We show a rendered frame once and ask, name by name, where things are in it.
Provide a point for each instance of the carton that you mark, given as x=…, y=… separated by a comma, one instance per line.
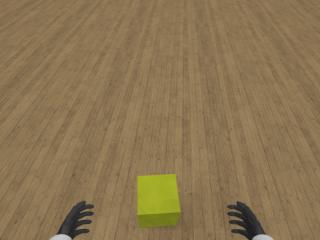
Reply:
x=157, y=200

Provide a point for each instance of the right robot hand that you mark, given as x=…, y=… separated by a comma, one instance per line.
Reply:
x=250, y=223

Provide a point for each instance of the left robot hand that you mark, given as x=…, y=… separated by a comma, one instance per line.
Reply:
x=71, y=223

